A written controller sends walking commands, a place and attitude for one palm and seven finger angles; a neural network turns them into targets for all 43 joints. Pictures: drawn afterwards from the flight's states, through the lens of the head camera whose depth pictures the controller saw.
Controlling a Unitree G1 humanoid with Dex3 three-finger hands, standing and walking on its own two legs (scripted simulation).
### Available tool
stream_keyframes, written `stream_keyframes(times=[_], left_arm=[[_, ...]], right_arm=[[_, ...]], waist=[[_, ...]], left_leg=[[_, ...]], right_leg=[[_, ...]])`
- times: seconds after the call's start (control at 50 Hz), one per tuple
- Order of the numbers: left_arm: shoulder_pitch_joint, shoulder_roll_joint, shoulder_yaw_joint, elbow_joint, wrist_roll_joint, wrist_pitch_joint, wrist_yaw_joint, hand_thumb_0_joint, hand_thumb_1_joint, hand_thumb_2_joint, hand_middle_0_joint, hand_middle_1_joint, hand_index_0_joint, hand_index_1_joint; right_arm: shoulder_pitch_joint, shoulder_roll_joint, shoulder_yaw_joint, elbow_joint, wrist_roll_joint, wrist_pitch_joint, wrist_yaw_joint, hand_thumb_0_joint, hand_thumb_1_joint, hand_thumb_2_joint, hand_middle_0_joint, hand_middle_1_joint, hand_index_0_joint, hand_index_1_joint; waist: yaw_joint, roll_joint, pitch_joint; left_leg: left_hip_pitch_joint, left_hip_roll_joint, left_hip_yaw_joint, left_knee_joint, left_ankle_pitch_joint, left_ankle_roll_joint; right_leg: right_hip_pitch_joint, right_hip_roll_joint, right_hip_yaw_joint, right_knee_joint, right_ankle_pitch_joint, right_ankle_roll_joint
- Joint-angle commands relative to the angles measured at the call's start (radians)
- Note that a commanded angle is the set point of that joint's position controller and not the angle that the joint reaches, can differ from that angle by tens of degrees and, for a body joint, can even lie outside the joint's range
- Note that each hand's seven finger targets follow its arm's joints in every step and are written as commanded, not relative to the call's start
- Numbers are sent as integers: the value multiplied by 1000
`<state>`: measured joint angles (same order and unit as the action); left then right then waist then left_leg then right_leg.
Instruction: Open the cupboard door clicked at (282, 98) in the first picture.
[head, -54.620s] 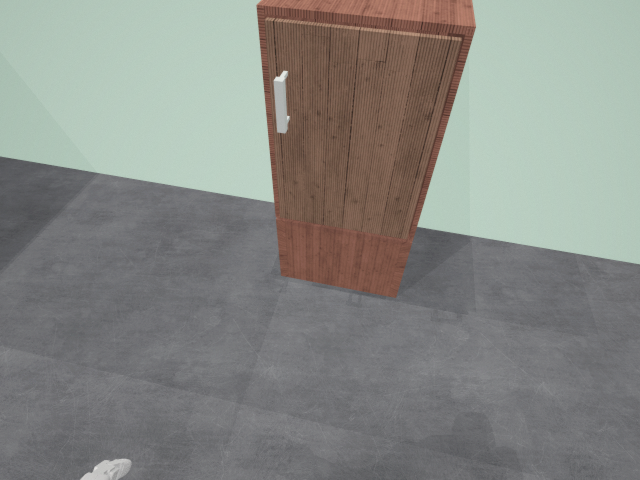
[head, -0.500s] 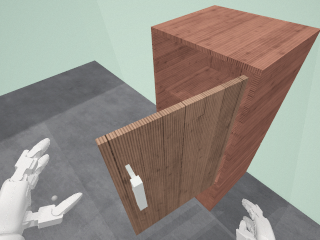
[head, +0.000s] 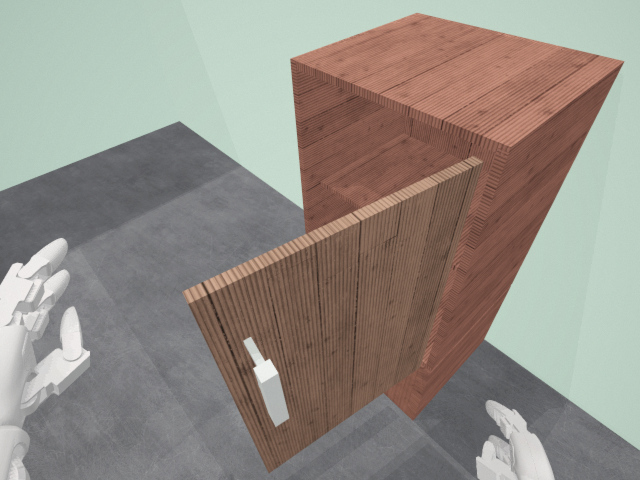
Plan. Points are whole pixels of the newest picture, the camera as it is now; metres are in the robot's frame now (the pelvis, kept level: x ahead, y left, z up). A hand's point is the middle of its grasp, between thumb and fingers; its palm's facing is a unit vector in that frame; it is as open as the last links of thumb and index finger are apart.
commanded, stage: draw the hand back to the body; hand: left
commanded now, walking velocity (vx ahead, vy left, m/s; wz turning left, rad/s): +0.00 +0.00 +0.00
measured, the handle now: (265, 382) +0.24 +0.10 +0.01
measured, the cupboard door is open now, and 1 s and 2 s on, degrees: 80 80 80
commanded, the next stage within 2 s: step back with the hand held close in 0.12 s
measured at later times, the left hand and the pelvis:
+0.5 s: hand (45, 357) +0.18 +0.29 +0.15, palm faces +0.35 -0.82 -0.46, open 7.4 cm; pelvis -0.03 +0.04 +0.00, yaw -2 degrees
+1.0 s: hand out of the picture +0.12 +0.30 +0.15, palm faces +0.38 -0.80 -0.47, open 7.4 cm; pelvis -0.09 +0.05 -0.01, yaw -1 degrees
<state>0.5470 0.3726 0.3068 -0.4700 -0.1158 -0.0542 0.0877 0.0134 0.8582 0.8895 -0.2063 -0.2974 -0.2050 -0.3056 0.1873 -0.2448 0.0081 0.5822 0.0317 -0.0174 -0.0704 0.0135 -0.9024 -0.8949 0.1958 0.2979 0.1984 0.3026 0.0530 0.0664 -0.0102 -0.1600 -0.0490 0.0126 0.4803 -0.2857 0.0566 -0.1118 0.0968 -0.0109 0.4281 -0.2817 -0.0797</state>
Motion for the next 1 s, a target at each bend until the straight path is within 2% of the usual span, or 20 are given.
stream_keyframes(times=[0.0,0.1,0.2,0.22,0.24,0.26,0.28,0.32,0.36,0.4,0.44,0.46,0.54,0.56,0.62,0.68,0.74,0.84,0.92,0.98], left_arm=[[-81,208,168,-224,2,-71,29,0,900,900,-200,-300,-200,-300],[-88,175,139,-203,5,-75,29,0,900,900,-200,-300,-200,-300],[-88,163,132,-158,6,-79,27,0,900,900,-200,-300,-200,-300],[-157,194,158,-106,7,-76,35,0,900,900,-200,-300,-200,-300],[-322,345,307,-171,28,-125,43,0,900,900,-200,-300,-200,-300],[-347,358,310,-146,36,-152,43,0,900,900,-200,-300,-200,-300],[-240,262,245,-75,34,-154,35,0,900,900,-200,-300,-200,-300],[-162,177,157,-55,42,-156,22,0,900,900,-200,-300,-200,-300],[-136,159,129,-117,47,-166,20,0,900,900,-200,-300,-200,-300],[-94,180,148,-147,52,-163,28,0,900,900,-200,-300,-200,-300],[-74,218,192,-190,58,-165,36,0,900,900,-200,-300,-200,-300],[-72,255,229,-212,63,-168,40,0,900,900,-200,-300,-200,-300],[-6,278,293,-239,55,-181,45,0,900,900,-200,-300,-200,-300],[1,297,315,-243,55,-185,47,0,900,900,-200,-300,-200,-300],[45,261,302,-223,51,-189,46,0,900,900,-200,-300,-200,-300],[41,224,264,-209,57,-185,42,0,900,900,-200,-300,-200,-300],[-4,211,245,-208,74,-187,43,0,900,900,-200,-300,-200,-300],[-83,216,243,-230,90,-206,46,0,900,900,-200,-300,-200,-300],[-94,228,252,-263,84,-223,47,0,900,900,-200,-300,-200,-300],[-48,221,251,-278,70,-222,49,0,900,900,-200,-300,-200,-300]], right_arm=[[-129,-91,-26,-163,4,-65,-7,0,-900,-900,200,300,200,300],[-127,-95,-26,-155,3,-76,-3,0,-900,-900,200,300,200,300],[-132,-98,-29,-152,1,-75,0,0,-900,-900,200,300,200,300],[-127,-103,-30,-138,2,-70,-3,0,-900,-900,200,300,200,300],[-111,-121,-42,-162,11,-64,-2,0,-900,-900,200,300,200,300],[-104,-109,-41,-136,3,-63,-5,0,-900,-900,200,300,200,300],[-108,-106,-44,-125,0,-62,-3,0,-900,-900,200,300,200,300],[-107,-118,-45,-136,-2,-52,10,0,-900,-900,200,300,200,300],[-113,-131,-49,-147,-5,-52,11,0,-900,-900,200,300,200,300],[-108,-135,-53,-161,-5,-46,11,0,-900,-900,200,300,200,300],[-109,-133,-59,-178,-8,-40,10,0,-900,-900,200,300,200,300],[-114,-138,-64,-180,-10,-37,9,0,-900,-900,200,300,200,300],[-103,-120,-73,-204,-6,-24,9,0,-900,-900,200,300,200,300],[-102,-128,-76,-203,-11,-22,7,0,-900,-900,200,300,200,300],[-89,-120,-79,-201,-14,-23,9,0,-900,-900,200,300,200,300],[-76,-128,-82,-190,-21,-35,12,0,-900,-900,200,300,200,300],[-67,-138,-84,-181,-25,-51,11,0,-900,-900,200,300,200,300],[-70,-136,-78,-175,-31,-76,4,0,-900,-900,200,300,200,300],[-72,-125,-73,-166,-33,-94,3,0,-900,-900,200,300,200,300],[-71,-116,-71,-163,-23,-99,10,0,-900,-900,200,300,200,300]], waist=[[6,21,-84],[-1,35,-40],[-1,-37,-8],[-12,-68,16],[-32,-67,73],[-37,-63,80],[-42,-79,66],[-44,-37,15],[-41,44,-40],[-36,52,-87],[-31,9,-125],[-25,27,-140],[-31,-44,-168],[-28,3,-172],[-35,15,-163],[-42,50,-116],[-48,46,-69],[-55,6,-25],[-53,15,-85],[-51,41,-155]], left_leg=[[67,60,-49,-45,298,-9],[70,67,-68,-76,236,-16],[47,70,-79,-98,157,-13],[30,68,-82,-103,128,-12],[-16,84,-114,-74,42,20],[-20,82,-126,-54,16,17],[12,80,-119,-35,46,18],[49,85,-115,-63,98,17],[45,111,-126,-116,161,14],[2,142,-138,-151,212,18],[-55,159,-150,-152,271,23],[-87,166,-161,-157,277,22],[-155,176,-165,-131,324,23],[-171,182,-172,-136,331,22],[-181,214,-183,-146,369,27],[-225,253,-208,-173,334,42],[-329,283,-235,-215,118,69],[-416,285,-286,-274,-177,82],[-317,270,-282,-253,-128,76],[-222,233,-236,-196,-19,53]], right_leg=[[-3,-110,83,-78,335,56],[-33,-98,65,-94,218,50],[-42,-93,63,-110,135,49],[-54,-93,68,-119,103,48],[-135,-141,224,-188,94,67],[-145,-176,246,-212,68,47],[-165,-186,255,-215,86,53],[-148,-168,218,-187,124,70],[-91,-147,161,-106,203,75],[-36,-120,133,-26,253,84],[24,-108,124,28,311,84],[60,-105,123,54,318,77],[101,-104,135,109,365,70],[109,-104,133,123,362,69],[79,-91,117,170,247,73],[51,-76,104,208,116,78],[64,-69,105,251,37,83],[83,-55,105,251,26,86],[65,-52,106,193,36,84],[45,-62,112,138,104,77]])
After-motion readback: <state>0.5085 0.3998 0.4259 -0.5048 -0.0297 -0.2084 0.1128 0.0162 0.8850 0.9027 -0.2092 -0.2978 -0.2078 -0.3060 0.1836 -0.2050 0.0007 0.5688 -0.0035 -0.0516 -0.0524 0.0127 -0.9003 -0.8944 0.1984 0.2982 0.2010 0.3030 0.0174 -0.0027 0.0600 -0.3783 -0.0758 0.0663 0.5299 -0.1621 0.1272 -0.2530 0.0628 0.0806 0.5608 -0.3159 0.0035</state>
